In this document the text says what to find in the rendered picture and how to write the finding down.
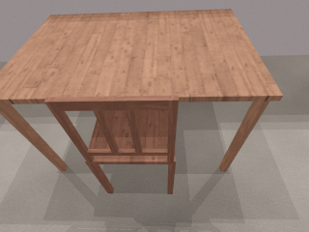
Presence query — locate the table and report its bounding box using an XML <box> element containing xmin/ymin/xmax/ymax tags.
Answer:
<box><xmin>0</xmin><ymin>9</ymin><xmax>283</xmax><ymax>172</ymax></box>

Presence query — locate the chair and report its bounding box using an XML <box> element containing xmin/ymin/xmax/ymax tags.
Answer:
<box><xmin>44</xmin><ymin>95</ymin><xmax>179</xmax><ymax>194</ymax></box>

